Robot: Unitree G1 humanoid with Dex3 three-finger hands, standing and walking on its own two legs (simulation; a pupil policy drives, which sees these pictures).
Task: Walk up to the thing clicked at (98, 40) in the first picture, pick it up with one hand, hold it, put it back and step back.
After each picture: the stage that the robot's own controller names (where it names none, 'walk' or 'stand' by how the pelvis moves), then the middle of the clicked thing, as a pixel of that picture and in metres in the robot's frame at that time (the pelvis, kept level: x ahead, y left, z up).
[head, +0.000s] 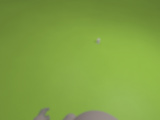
stand; (98, 41) +1.91 -0.18 -0.72
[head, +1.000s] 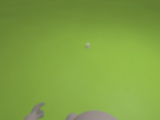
walk; (88, 46) +1.77 +0.16 -0.69
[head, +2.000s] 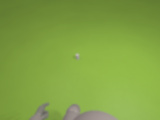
walk; (77, 56) +1.19 +0.33 -0.71
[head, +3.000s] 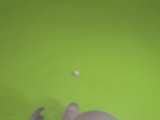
walk; (76, 74) +0.76 +0.24 -0.72
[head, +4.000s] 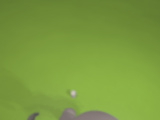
walk; (73, 94) +0.43 +0.15 -0.70
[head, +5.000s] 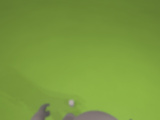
stand; (71, 103) +0.31 +0.19 -0.71
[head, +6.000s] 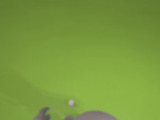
stand; (71, 103) +0.31 +0.19 -0.73
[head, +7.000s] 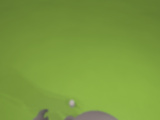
stand; (71, 103) +0.32 +0.18 -0.73
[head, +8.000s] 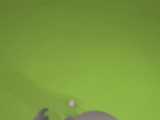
stand; (71, 104) +0.31 +0.18 -0.73
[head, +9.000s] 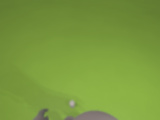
go down; (72, 104) +0.31 +0.18 -0.73
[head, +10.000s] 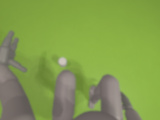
go down; (62, 62) +0.41 +0.20 -0.32
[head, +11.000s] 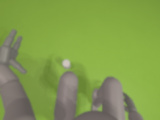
approach; (66, 64) +0.41 +0.20 -0.31
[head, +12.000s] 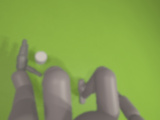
close in; (41, 58) +0.40 +0.24 -0.22
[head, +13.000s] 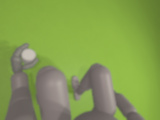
close; (28, 57) +0.40 +0.25 -0.22
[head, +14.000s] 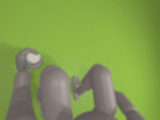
lift; (32, 58) +0.38 +0.24 -0.23
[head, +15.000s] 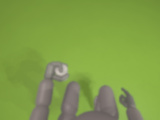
lift; (62, 73) +0.32 +0.19 -0.02
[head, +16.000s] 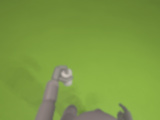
hold; (67, 77) +0.31 +0.16 -0.01
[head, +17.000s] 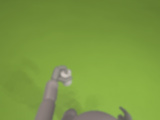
hold; (66, 77) +0.32 +0.17 -0.01
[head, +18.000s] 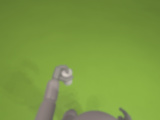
crouch; (67, 77) +0.32 +0.16 +0.00
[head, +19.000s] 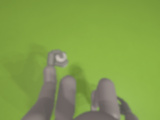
crouch; (62, 60) +0.41 +0.19 -0.10
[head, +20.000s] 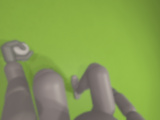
lower; (22, 52) +0.43 +0.27 -0.23
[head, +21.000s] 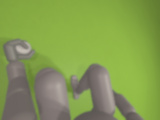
lower; (23, 51) +0.42 +0.27 -0.23
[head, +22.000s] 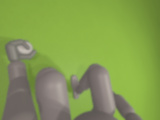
lower; (25, 51) +0.42 +0.27 -0.23
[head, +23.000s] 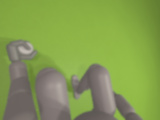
lower; (26, 51) +0.42 +0.26 -0.23
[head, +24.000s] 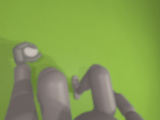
draw back; (30, 53) +0.41 +0.25 -0.24
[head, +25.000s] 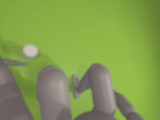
rise; (29, 52) +0.41 +0.24 -0.23
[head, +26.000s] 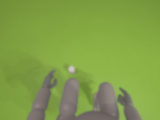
walk; (71, 70) +0.42 +0.18 -0.43
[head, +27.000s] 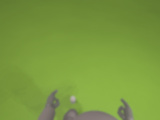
stand; (72, 99) +0.35 +0.15 -0.66
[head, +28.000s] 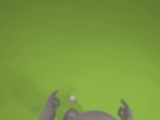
stand; (72, 99) +0.37 +0.16 -0.67
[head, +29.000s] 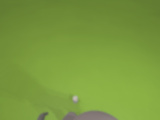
stand; (75, 99) +0.37 +0.15 -0.71
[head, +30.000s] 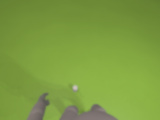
walk; (75, 88) +0.40 +0.12 -0.70
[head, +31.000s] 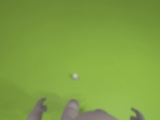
walk; (75, 77) +0.57 +0.19 -0.69
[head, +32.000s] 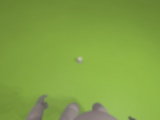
walk; (79, 60) +0.89 +0.17 -0.69
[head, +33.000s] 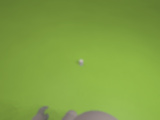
stand; (81, 62) +1.01 +0.16 -0.71
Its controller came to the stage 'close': yes
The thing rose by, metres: 0.71
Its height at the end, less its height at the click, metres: +0.00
